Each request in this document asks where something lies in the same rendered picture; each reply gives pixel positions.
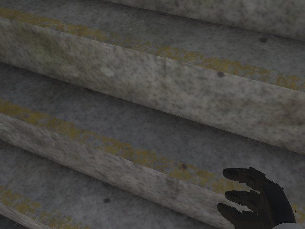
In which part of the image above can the robot right hand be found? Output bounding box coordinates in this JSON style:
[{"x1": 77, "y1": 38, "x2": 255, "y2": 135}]
[{"x1": 217, "y1": 167, "x2": 296, "y2": 229}]

